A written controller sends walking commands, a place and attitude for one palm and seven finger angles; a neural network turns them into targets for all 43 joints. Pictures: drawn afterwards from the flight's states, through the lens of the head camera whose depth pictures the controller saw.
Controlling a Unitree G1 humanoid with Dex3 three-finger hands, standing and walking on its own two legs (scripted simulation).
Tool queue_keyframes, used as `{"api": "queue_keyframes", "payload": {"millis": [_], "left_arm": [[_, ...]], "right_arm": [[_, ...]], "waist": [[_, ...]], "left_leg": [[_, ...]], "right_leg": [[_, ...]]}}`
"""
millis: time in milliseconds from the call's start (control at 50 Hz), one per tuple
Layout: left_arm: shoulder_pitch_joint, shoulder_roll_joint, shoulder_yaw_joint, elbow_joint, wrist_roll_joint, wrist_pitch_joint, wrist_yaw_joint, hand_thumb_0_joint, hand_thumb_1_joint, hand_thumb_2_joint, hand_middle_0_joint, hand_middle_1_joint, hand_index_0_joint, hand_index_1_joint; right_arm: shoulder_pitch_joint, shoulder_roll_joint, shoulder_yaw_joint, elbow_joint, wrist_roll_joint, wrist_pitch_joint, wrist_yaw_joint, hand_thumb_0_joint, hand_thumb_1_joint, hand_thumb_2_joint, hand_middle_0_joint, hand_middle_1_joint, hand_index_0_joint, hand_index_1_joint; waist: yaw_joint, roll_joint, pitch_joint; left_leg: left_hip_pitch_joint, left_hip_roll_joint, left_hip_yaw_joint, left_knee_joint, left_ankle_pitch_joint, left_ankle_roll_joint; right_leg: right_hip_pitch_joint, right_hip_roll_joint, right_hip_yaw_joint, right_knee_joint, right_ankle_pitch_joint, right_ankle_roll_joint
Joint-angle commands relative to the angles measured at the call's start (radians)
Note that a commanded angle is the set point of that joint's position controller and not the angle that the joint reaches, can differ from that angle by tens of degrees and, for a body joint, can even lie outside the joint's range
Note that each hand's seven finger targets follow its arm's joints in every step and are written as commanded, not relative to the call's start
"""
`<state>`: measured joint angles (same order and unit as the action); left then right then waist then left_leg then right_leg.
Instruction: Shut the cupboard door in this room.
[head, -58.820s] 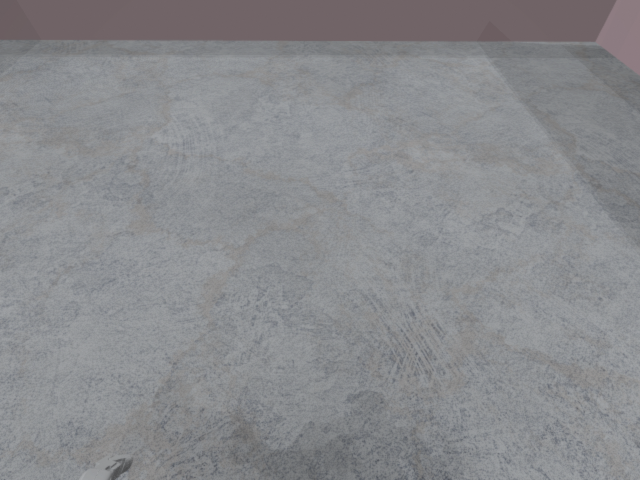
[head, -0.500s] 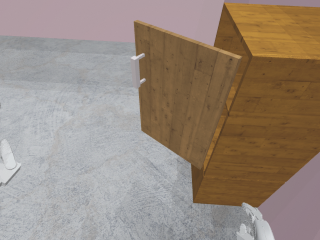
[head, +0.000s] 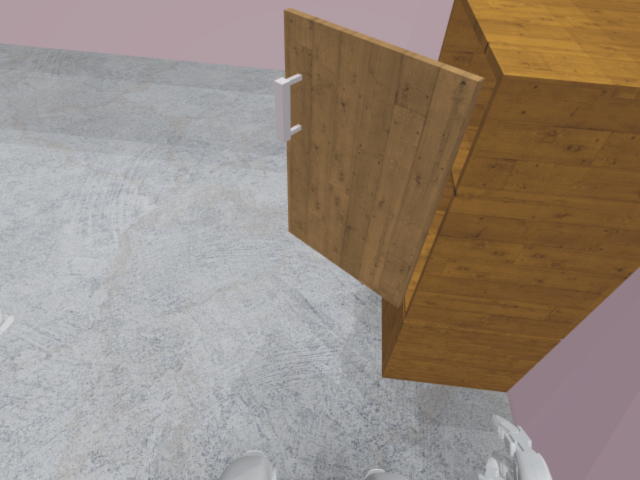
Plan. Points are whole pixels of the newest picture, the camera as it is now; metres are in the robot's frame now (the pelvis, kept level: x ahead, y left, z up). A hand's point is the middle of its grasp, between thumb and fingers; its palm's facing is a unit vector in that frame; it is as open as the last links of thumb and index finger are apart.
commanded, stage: step back with the hand held close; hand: left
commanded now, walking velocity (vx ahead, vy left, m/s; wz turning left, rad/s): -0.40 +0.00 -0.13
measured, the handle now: (290, 108) +0.79 +0.09 +0.06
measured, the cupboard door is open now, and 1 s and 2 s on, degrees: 55 55 55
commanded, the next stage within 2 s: stop stepping back and stand still in 0.04 s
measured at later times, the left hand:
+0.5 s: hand out of the picture +0.13 +0.29 +0.20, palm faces +0.45 -0.81 -0.37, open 7.4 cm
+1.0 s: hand out of the picture +0.11 +0.28 +0.13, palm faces +0.28 -0.85 -0.45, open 7.4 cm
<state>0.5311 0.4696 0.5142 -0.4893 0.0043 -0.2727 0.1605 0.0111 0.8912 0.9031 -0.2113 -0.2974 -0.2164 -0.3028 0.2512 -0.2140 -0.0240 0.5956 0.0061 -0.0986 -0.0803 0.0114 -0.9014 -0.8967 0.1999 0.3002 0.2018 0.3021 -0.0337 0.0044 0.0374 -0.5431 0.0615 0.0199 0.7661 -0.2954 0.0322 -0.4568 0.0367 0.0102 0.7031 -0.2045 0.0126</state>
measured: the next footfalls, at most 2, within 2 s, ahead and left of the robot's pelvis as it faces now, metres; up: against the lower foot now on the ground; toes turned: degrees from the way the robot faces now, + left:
left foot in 0.22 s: +0.00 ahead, +0.13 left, +0.00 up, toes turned +2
right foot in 0.52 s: -0.15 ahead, -0.07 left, +0.00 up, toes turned -7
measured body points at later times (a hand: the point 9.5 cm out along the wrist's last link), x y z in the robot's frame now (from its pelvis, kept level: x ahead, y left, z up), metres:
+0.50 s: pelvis -0.09 +0.03 +0.03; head -0.11 +0.06 +0.48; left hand +0.10 +0.33 +0.22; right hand +0.04 -0.20 -0.05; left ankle -0.04 +0.13 -0.71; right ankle -0.17 -0.07 -0.70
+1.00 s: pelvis -0.12 +0.03 +0.02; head -0.14 +0.02 +0.47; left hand +0.09 +0.32 +0.15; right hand +0.00 -0.24 -0.07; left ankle -0.04 +0.13 -0.71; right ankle -0.19 -0.07 -0.71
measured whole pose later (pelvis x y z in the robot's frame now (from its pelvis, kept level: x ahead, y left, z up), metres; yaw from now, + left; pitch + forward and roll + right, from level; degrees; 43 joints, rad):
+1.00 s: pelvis -0.12 +0.03 +0.02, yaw -5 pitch +0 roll -1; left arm 0.42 0.39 0.28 -0.17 -0.02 -0.12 0.11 0.01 0.90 0.90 -0.20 -0.30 -0.21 -0.30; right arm 0.24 -0.29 -0.01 0.69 0.01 -0.08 -0.03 0.01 -0.90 -0.90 0.20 0.30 0.20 0.30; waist 0.01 0.04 -0.06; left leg -0.38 0.06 0.12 0.55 -0.17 0.02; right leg -0.15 0.03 -0.05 0.52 -0.37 -0.02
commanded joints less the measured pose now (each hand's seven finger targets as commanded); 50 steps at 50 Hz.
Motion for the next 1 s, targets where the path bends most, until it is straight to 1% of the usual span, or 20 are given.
{"api": "queue_keyframes", "payload": {"millis": [0, 20, 40, 80, 120, 160, 180, 200, 240, 280, 320, 400, 480, 540, 580, 620, 720, 900, 920, 980], "left_arm": [[-0.067, 0.16, 0.077, -0.215, -0.02, -0.029, 0.032, 0.0, 0.9, 0.9, -0.2, -0.3, -0.2, -0.3], [-0.103, 0.172, 0.05, -0.231, -0.022, -0.011, 0.042, 0.0, 0.9, 0.9, -0.2, -0.3, -0.2, -0.3], [-0.14, 0.181, 0.037, -0.239, -0.018, 0.001, 0.046, 0.0, 0.9, 0.9, -0.2, -0.3, -0.2, -0.3], [-0.177, 0.176, 0.041, -0.241, -0.02, 0.006, 0.044, 0.0, 0.9, 0.9, -0.2, -0.3, -0.2, -0.3], [-0.163, 0.166, 0.04, -0.217, -0.019, 0.004, 0.042, 0.0, 0.9, 0.9, -0.2, -0.3, -0.2, -0.3], [-0.177, 0.162, 0.025, -0.224, -0.028, -0.013, 0.04, 0.0, 0.9, 0.9, -0.2, -0.3, -0.2, -0.3], [-0.157, 0.135, 0.027, -0.22, -0.034, -0.025, 0.043, 0.0, 0.9, 0.9, -0.2, -0.3, -0.2, -0.3], [-0.186, 0.12, 0.033, -0.273, -0.024, -0.032, 0.053, 0.0, 0.9, 0.9, -0.2, -0.3, -0.2, -0.3], [-0.167, 0.153, 0.083, -0.21, -0.034, -0.023, 0.045, 0.0, 0.9, 0.9, -0.2, -0.3, -0.2, -0.3], [-0.077, 0.111, 0.061, -0.215, -0.045, 0.006, 0.028, 0.0, 0.9, 0.9, -0.2, -0.3, -0.2, -0.3], [-0.038, 0.057, 0.0, -0.214, -0.044, 0.028, 0.028, 0.0, 0.9, 0.9, -0.2, -0.3, -0.2, -0.3], [-0.119, 0.071, -0.054, -0.21, -0.034, 0.056, 0.029, 0.0, 0.9, 0.9, -0.2, -0.3, -0.2, -0.3], [-0.186, 0.133, -0.011, -0.199, -0.037, 0.067, 0.035, 0.0, 0.9, 0.9, -0.2, -0.3, -0.2, -0.3], [-0.149, 0.201, 0.076, -0.207, -0.054, 0.048, 0.043, 0.0, 0.9, 0.9, -0.2, -0.3, -0.2, -0.3], [-0.036, 0.199, 0.085, -0.223, -0.063, 0.053, 0.043, 0.0, 0.9, 0.9, -0.2, -0.3, -0.2, -0.3], [0.064, 0.18, 0.099, -0.193, -0.065, 0.057, 0.038, 0.0, 0.9, 0.9, -0.2, -0.3, -0.2, -0.3], [0.074, 0.156, 0.075, -0.148, -0.067, 0.048, 0.031, 0.0, 0.9, 0.9, -0.2, -0.3, -0.2, -0.3], [-0.114, 0.118, -0.028, -0.13, -0.048, 0.033, 0.026, 0.0, 0.9, 0.9, -0.2, -0.3, -0.2, -0.3], [-0.118, -0.031, -0.419, 0.584, 0.016, 0.201, -0.111, 0.0, 0.9, 0.9, -0.2, -0.3, -0.2, -0.3], [-0.117, -0.143, -0.438, 0.656, 0.007, 0.307, -0.149, 0.0, 0.9, 0.9, -0.2, -0.3, -0.2, -0.3]], "right_arm": [[-0.102, -0.111, -0.05, -0.128, -0.01, -0.047, 0.005, 0.0, -0.9, -0.9, 0.2, 0.3, 0.2, 0.3], [-0.108, -0.092, -0.047, -0.111, -0.011, -0.03, 0.016, 0.0, -0.9, -0.9, 0.2, 0.3, 0.2, 0.3], [-0.12, -0.089, -0.044, -0.102, -0.019, -0.013, 0.02, 0.0, -0.9, -0.9, 0.2, 0.3, 0.2, 0.3], [-0.092, -0.075, -0.035, -0.094, -0.023, 0.001, 0.014, 0.0, -0.9, -0.9, 0.2, 0.3, 0.2, 0.3], [-0.105, -0.072, -0.017, -0.115, -0.016, 0.005, -0.001, 0.0, -0.9, -0.9, 0.2, 0.3, 0.2, 0.3], [-0.083, -0.116, -0.021, -0.111, -0.007, -0.001, -0.02, 0.0, -0.9, -0.9, 0.2, 0.3, 0.2, 0.3], [-0.061, -0.143, -0.023, -0.118, -0.013, -0.014, -0.026, 0.0, -0.9, -0.9, 0.2, 0.3, 0.2, 0.3], [-0.059, -0.171, -0.03, -0.137, -0.015, -0.036, -0.027, 0.0, -0.9, -0.9, 0.2, 0.3, 0.2, 0.3], [-0.059, -0.121, -0.046, -0.124, -0.01, -0.073, -0.022, 0.0, -0.9, -0.9, 0.2, 0.3, 0.2, 0.3], [-0.085, -0.121, -0.046, -0.134, 0.0, -0.085, 0.007, 0.0, -0.9, -0.9, 0.2, 0.3, 0.2, 0.3], [-0.102, -0.12, -0.029, -0.129, 0.011, -0.08, 0.018, 0.0, -0.9, -0.9, 0.2, 0.3, 0.2, 0.3], [-0.094, -0.123, 0.003, -0.114, -0.003, -0.073, 0.008, 0.0, -0.9, -0.9, 0.2, 0.3, 0.2, 0.3], [-0.095, -0.121, 0.003, -0.106, -0.017, -0.061, 0.0, 0.0, -0.9, -0.9, 0.2, 0.3, 0.2, 0.3], [-0.092, -0.106, 0.002, -0.109, -0.022, -0.048, 0.003, 0.0, -0.9, -0.9, 0.2, 0.3, 0.2, 0.3], [-0.098, -0.092, -0.002, -0.116, 0.004, -0.033, 0.01, 0.0, -0.9, -0.9, 0.2, 0.3, 0.2, 0.3], [-0.105, -0.085, 0.001, -0.127, 0.012, -0.008, 0.013, 0.0, -0.9, -0.9, 0.2, 0.3, 0.2, 0.3], [-0.107, -0.102, -0.004, -0.114, 0.01, 0.009, 0.003, 0.0, -0.9, -0.9, 0.2, 0.3, 0.2, 0.3], [-0.106, -0.125, -0.021, -0.112, 0.004, -0.039, -0.02, 0.0, -0.9, -0.9, 0.2, 0.3, 0.2, 0.3], [-0.189, -0.331, -0.036, 0.043, 0.004, -0.067, 0.077, 0.0, -0.9, -0.9, 0.2, 0.3, 0.2, 0.3], [-0.092, -0.22, -0.021, 0.049, -0.014, 0.037, 0.072, 0.0, -0.9, -0.9, 0.2, 0.3, 0.2, 0.3]], "waist": [[0.023, -0.113, -0.104], [0.028, -0.221, -0.12], [0.021, -0.247, -0.134], [0.006, -0.266, -0.136], [0.016, -0.219, -0.085], [0.0, 0.014, -0.071], [0.001, 0.211, -0.079], [0.009, 0.441, -0.101], [0.008, 0.237, -0.144], [0.017, 0.143, -0.135], [0.024, 0.153, -0.093], [0.008, 0.237, -0.056], [-0.001, 0.161, -0.103], [0.005, 0.068, -0.187], [0.022, -0.121, -0.287], [0.023, -0.094, -0.271], [0.01, 0.052, -0.14], [0.009, 0.018, -0.051], [0.0, 0.088, 0.01], [0.028, 0.098, -0.078]], "left_leg": [[-0.043, -0.035, -0.014, 0.06, -0.317, -0.028], [0.112, -0.069, 0.023, 0.285, -0.217, -0.061], [0.15, -0.068, 0.012, 0.42, -0.194, -0.068], [0.255, -0.056, 0.005, 0.375, -0.175, -0.058], [0.318, -0.056, 0.011, 0.059, -0.191, -0.04], [0.325, -0.051, 0.028, -0.287, -0.165, -0.026], [0.208, 0.057, -0.088, -0.446, -0.27, 0.02], [0.043, 0.272, -0.346, -0.591, -0.404, 0.109], [0.077, 0.303, -0.293, -0.555, -0.253, 0.141], [0.128, 0.258, -0.244, -0.5, -0.23, 0.113], [0.15, 0.21, -0.137, -0.502, -0.25, 0.064], [0.16, 0.163, -0.139, -0.588, -0.384, 0.001], [0.198, 0.101, -0.075, -0.456, -0.204, -0.018], [0.3, 0.051, -0.001, -0.264, 0.102, -0.021], [0.282, 0.019, 0.051, -0.186, 0.268, -0.021], [0.281, 0.01, 0.061, -0.208, 0.297, -0.017], [0.345, 0.047, 0.039, -0.252, 0.329, -0.014], [0.401, 0.04, 0.013, -0.316, 0.108, -0.01], [0.303, 0.105, -0.048, -0.199, 0.434, 0.007], [0.233, 0.157, -0.076, -0.285, 0.226, 0.031]], "right_leg": [[-0.014, -0.274, 0.465, -0.412, -0.407, -0.127], [-0.156, -0.368, 0.515, -0.545, -0.506, -0.175], [-0.185, -0.382, 0.478, -0.59, -0.516, -0.183], [-0.236, -0.321, 0.33, -0.565, -0.388, -0.147], [-0.214, -0.219, 0.202, -0.479, -0.259, -0.089], [-0.142, -0.155, 0.139, -0.324, -0.339, -0.036], [-0.048, -0.079, 0.101, -0.105, -0.296, -0.015], [0.05, 0.017, -0.001, 0.226, -0.223, 0.025], [-0.011, 0.022, 0.046, 0.508, -0.211, 0.034], [-0.029, -0.005, 0.041, 0.422, -0.206, 0.029], [0.035, -0.013, -0.039, 0.185, -0.208, 0.026], [0.217, 0.039, -0.123, -0.182, -0.181, 0.004], [0.311, -0.038, -0.028, -0.332, -0.118, -0.063], [0.261, -0.154, 0.095, -0.332, 0.147, -0.101], [0.392, -0.18, 0.097, -0.273, 0.528, -0.064], [0.383, -0.172, 0.085, -0.261, 0.593, -0.035], [0.196, -0.121, 0.064, -0.318, 0.324, -0.002], [0.095, -0.096, 0.079, -0.421, -0.016, -0.011], [0.064, -0.157, -0.026, -0.228, 0.114, -0.044], [0.109, -0.102, -0.025, -0.139, -0.161, -0.042]]}}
